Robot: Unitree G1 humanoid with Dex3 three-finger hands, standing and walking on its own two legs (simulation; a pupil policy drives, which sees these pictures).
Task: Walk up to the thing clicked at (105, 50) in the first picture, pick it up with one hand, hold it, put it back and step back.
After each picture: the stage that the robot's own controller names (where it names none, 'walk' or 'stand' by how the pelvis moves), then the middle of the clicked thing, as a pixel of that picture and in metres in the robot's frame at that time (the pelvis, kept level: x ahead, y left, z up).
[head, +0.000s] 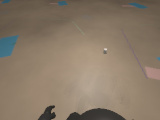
stand; (105, 51) +1.44 -0.27 -0.72
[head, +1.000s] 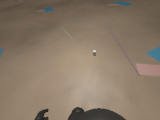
walk; (94, 53) +1.34 +0.08 -0.69
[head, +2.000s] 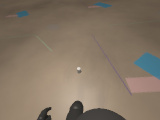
walk; (78, 70) +0.84 +0.28 -0.71
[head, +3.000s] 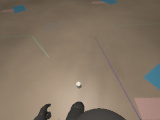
walk; (78, 85) +0.50 +0.22 -0.70
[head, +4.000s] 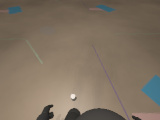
stand; (73, 97) +0.36 +0.21 -0.71
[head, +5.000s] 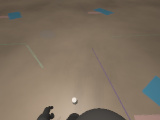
stand; (74, 101) +0.35 +0.20 -0.72
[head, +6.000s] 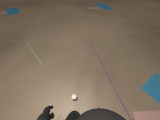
stand; (74, 97) +0.35 +0.21 -0.72
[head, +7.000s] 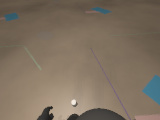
stand; (74, 103) +0.31 +0.21 -0.72
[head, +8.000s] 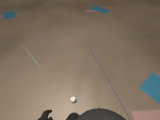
stand; (73, 100) +0.35 +0.21 -0.73
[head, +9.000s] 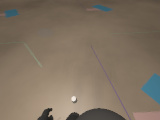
stand; (74, 99) +0.34 +0.21 -0.73
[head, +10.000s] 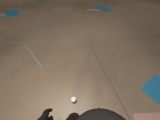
stand; (73, 100) +0.33 +0.21 -0.73
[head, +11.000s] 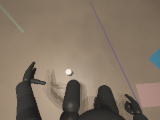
go down; (69, 72) +0.39 +0.23 -0.48
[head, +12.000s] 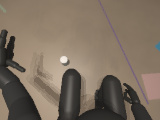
go down; (64, 61) +0.42 +0.26 -0.31
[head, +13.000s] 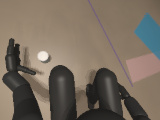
close in; (44, 57) +0.38 +0.30 -0.23
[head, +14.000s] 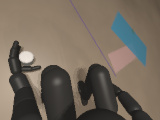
close; (26, 59) +0.38 +0.31 -0.21
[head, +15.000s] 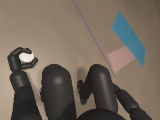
lift; (27, 58) +0.37 +0.31 -0.22
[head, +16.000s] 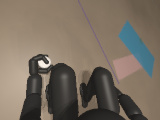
lift; (44, 63) +0.33 +0.26 -0.19
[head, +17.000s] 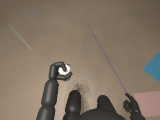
lift; (65, 73) +0.32 +0.19 +0.00
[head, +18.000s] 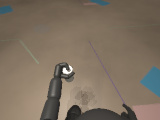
hold; (68, 74) +0.34 +0.17 +0.00
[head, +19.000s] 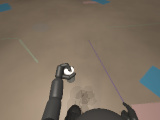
hold; (69, 74) +0.33 +0.17 -0.01
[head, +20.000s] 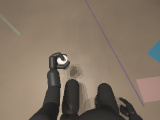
crouch; (63, 62) +0.39 +0.21 -0.09
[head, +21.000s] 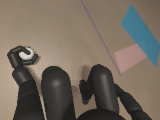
lower; (29, 56) +0.38 +0.31 -0.22
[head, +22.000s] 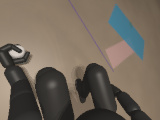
lower; (19, 55) +0.40 +0.32 -0.22
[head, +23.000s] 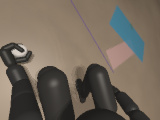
lower; (21, 54) +0.39 +0.32 -0.22
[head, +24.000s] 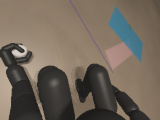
lower; (21, 54) +0.39 +0.32 -0.22
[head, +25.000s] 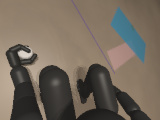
loosen; (26, 56) +0.38 +0.31 -0.22
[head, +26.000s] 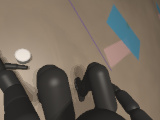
withdraw; (23, 57) +0.38 +0.30 -0.22
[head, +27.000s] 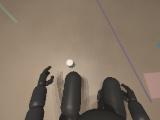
walk; (70, 63) +0.43 +0.24 -0.37
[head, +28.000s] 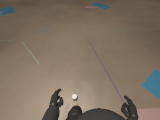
stand; (74, 97) +0.36 +0.18 -0.66
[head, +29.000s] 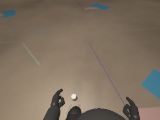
stand; (74, 97) +0.37 +0.21 -0.67
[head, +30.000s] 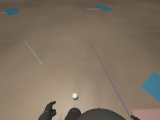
stand; (75, 96) +0.37 +0.19 -0.70
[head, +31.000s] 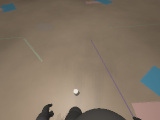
walk; (76, 92) +0.39 +0.19 -0.71
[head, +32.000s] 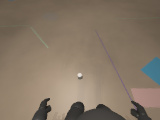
walk; (79, 76) +0.58 +0.18 -0.71
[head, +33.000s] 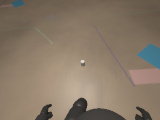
walk; (82, 63) +0.86 +0.23 -0.70
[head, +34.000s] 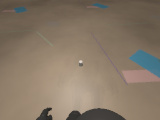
stand; (80, 63) +1.02 +0.20 -0.71
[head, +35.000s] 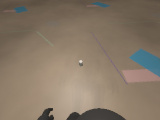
stand; (80, 63) +1.02 +0.21 -0.72
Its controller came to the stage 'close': yes
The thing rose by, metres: 0.71
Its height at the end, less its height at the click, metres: +0.00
